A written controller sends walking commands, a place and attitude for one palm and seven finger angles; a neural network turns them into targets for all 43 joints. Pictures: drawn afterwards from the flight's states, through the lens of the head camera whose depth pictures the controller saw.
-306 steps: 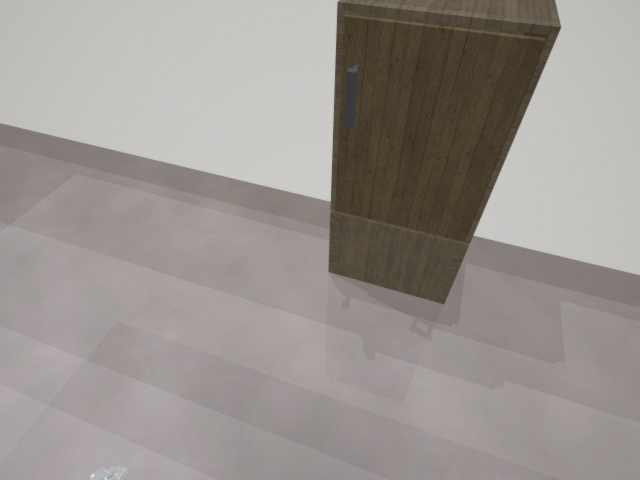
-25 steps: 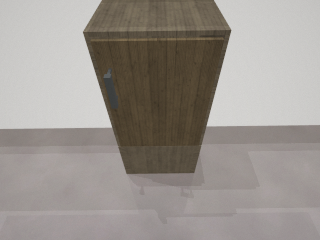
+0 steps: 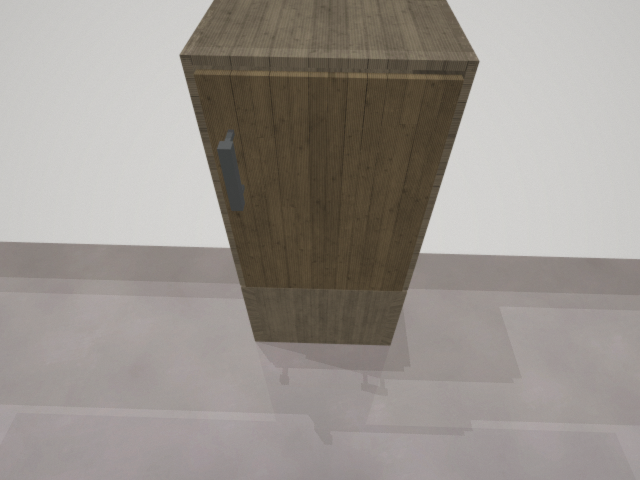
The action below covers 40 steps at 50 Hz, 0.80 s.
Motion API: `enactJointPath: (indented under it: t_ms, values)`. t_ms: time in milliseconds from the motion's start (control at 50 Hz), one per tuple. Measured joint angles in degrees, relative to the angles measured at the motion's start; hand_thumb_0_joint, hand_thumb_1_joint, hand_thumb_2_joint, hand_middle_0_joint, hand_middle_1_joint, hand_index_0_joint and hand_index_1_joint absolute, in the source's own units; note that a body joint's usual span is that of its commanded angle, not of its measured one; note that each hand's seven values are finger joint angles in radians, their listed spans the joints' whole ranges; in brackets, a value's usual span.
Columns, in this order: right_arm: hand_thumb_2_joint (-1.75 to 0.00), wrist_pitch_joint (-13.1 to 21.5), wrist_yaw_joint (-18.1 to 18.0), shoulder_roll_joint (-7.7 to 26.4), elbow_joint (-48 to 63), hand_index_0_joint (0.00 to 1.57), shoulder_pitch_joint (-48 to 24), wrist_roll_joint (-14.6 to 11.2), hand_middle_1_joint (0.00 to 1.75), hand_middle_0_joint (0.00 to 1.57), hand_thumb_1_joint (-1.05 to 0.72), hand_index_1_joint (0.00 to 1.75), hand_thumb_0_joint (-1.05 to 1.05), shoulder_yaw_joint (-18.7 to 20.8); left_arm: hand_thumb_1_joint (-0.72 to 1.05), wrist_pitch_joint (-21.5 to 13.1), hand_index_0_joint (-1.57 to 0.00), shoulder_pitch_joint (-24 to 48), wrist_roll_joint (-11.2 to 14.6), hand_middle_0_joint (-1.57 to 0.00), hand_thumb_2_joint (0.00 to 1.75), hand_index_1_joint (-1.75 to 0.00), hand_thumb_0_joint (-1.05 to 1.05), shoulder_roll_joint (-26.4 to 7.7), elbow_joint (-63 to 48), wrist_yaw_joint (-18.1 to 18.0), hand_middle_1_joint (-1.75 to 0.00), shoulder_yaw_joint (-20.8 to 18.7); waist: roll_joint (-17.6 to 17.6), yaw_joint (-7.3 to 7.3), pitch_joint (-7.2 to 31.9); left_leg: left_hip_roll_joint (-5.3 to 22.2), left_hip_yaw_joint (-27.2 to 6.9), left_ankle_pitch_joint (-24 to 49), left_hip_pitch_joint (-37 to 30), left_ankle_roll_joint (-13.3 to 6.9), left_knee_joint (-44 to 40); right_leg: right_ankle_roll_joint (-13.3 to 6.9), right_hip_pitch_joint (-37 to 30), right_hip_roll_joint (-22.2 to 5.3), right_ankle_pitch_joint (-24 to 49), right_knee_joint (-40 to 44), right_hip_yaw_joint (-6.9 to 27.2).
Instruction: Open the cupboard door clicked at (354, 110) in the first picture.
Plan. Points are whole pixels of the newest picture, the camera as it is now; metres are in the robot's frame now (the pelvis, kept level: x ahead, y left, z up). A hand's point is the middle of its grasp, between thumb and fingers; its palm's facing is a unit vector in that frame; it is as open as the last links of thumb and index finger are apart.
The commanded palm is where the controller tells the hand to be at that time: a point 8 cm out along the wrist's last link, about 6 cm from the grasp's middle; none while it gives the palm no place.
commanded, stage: look again from close up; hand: left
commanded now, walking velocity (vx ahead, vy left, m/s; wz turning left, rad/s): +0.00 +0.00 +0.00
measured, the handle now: (234, 171) +0.62 +0.21 +0.02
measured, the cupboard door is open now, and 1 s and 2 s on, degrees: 0 0 0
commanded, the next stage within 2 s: shuffle to correct the standing spot in 0.42 s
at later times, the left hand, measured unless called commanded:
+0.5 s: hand out of the picture -0.04 +0.23 -0.18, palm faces +0.02 -0.98 -0.20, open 7.4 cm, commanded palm none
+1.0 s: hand out of the picture -0.06 +0.17 -0.19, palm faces +0.02 -0.99 -0.10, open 7.4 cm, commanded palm none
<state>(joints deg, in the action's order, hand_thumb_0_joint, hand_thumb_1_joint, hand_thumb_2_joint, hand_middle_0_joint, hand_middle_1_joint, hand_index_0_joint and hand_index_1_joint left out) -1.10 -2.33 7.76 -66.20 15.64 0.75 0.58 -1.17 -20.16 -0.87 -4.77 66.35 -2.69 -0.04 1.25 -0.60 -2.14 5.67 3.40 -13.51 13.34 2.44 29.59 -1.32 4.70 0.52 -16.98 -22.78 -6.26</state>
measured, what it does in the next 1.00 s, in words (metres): stands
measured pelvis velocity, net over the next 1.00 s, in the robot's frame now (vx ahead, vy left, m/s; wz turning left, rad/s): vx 0.01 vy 0.02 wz -0.03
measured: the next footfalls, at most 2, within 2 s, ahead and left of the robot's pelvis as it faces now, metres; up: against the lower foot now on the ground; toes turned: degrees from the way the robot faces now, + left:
right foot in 1.12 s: +0.09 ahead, -0.11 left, +0.00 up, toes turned -8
left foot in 1.42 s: +0.22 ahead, +0.09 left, +0.00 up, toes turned +7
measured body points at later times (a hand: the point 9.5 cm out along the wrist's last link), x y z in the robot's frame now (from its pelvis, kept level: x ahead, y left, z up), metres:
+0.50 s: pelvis -0.04 +0.05 -0.01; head -0.04 +0.06 +0.44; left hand -0.04 +0.28 -0.17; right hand -0.02 -0.18 -0.15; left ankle +0.01 +0.14 -0.74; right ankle -0.05 -0.09 -0.74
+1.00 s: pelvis +0.01 +0.02 -0.01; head +0.01 +0.04 +0.44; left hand -0.06 +0.22 -0.18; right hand -0.01 -0.20 -0.16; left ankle +0.01 +0.14 -0.74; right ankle -0.04 -0.08 -0.72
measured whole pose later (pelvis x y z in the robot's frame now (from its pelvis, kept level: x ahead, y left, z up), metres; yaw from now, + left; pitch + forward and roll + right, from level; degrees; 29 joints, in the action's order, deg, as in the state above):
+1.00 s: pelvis +0.01 +0.02 -0.01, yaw -2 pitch +1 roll +1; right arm 2.4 -1.3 6.8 -60.4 20.3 1.6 1.3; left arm 1.0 -26.0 -1.9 -6.9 63.4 0.2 -1.3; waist -3.0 0.5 1.5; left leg 1.8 5.7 -18.7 16.4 -1.0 34.2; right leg -2.3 18.7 -1.5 -27.3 -47.4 -3.4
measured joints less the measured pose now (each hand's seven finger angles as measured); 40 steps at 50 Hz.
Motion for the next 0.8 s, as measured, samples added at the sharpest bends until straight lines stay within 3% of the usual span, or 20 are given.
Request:
enactJointPath:
  t_ms: [80,160,240,400,600,680,800]
  values:
    - [-0.90,1.25,0.15,1.63,4.21,0.20,-0.78,-0.25,0.30,0.20,-0.93,0.30,0.02,0.76,0.90,-0.97,-0.20,-0.81,-0.37,-0.21,0.90,-0.30,0.00,0.26,-2.07,-0.32,-0.30,0.32,0.41,0.89,-1.01,-1.67,-0.34,-0.83,1.53,-2.42,1.91,0.57,2.75,-0.19,-1.19,-4.12,0.58]
    - [-0.90,2.16,-0.03,0.98,5.50,0.19,-0.57,0.05,0.29,0.20,-0.93,0.30,0.02,0.54,0.90,0.46,-0.20,0.14,-0.34,-0.21,0.90,-0.30,0.00,-1.74,-3.06,-0.19,-0.30,-0.20,-2.04,0.67,0.03,-3.18,0.17,-2.65,1.93,-2.73,3.51,1.58,3.98,-1.95,-2.92,-7.54,1.03]
    - [-0.90,1.67,-0.14,1.11,6.07,0.19,-0.52,0.13,0.29,0.20,-0.93,0.30,0.02,0.40,0.91,0.98,-0.20,1.27,-0.43,-0.20,0.90,-0.30,0.00,-3.17,-4.55,0.31,-0.30,-0.47,-2.27,0.16,1.20,-3.78,0.50,-2.44,2.38,-3.65,3.99,2.17,4.37,-2.59,-2.42,-7.84,1.30]
    - [-0.90,1.23,0.67,1.23,7.46,0.20,0.29,0.37,0.30,0.20,-0.94,0.30,0.01,0.28,0.91,1.74,-0.20,1.90,-0.63,-0.20,0.90,-0.30,0.00,-5.37,-6.65,0.89,-0.30,-0.67,-2.69,0.51,2.39,-5.29,1.37,0.26,2.96,-4.99,1.25,2.69,6.00,-4.02,-0.49,-7.09,1.99]
    - [-0.90,0.69,1.39,1.11,6.50,0.20,2.11,0.44,0.30,0.20,-0.92,0.30,0.01,0.03,0.91,1.82,-0.20,-0.55,-0.73,-0.20,0.90,-0.30,0.00,-5.51,-6.30,1.34,-0.30,-0.63,-2.10,0.61,2.49,-5.89,1.54,2.69,3.35,-5.18,-1.76,2.22,7.40,-4.32,0.19,-6.32,2.32]
    - [-0.90,0.02,1.50,0.77,5.83,0.20,3.19,0.66,0.30,0.20,-0.91,0.30,0.01,0.32,0.91,2.21,-0.20,-2.57,-1.06,-0.20,0.90,-0.30,0.00,-4.91,-5.77,1.78,-0.30,-0.81,-1.74,0.67,3.37,-5.61,1.11,0.30,3.73,-5.03,-0.90,1.11,7.73,-3.47,-3.08,-7.33,2.79]
    - [-0.90,0.16,1.56,0.44,5.41,0.20,4.04,0.72,0.30,0.20,-0.91,0.30,0.01,0.54,0.91,1.37,-0.20,-5.40,-0.61,-0.20,0.90,-0.30,0.00,-3.75,-5.04,2.06,-0.30,-1.22,-2.09,0.10,3.37,-4.91,0.39,-5.24,5.27,-4.75,3.47,0.64,7.86,-2.38,-1.28,-8.01,3.02]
